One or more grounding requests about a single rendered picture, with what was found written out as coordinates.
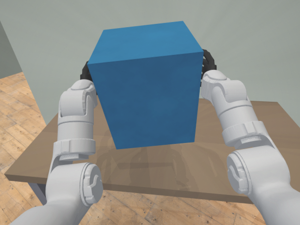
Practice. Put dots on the robot right forearm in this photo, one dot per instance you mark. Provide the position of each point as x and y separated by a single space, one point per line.
241 128

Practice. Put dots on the carton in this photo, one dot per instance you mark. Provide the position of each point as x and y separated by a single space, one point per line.
148 79

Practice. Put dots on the right robot upper arm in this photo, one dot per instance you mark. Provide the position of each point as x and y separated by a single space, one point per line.
261 174

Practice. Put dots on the robot right hand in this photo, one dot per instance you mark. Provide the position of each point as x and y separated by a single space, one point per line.
208 63

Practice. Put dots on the robot left hand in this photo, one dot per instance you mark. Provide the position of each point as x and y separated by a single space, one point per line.
85 73

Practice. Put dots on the robot left forearm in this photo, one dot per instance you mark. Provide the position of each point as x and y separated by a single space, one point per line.
75 125

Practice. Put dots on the table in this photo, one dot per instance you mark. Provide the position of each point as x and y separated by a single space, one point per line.
191 170

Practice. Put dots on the left robot upper arm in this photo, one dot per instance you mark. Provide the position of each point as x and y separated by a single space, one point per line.
71 190

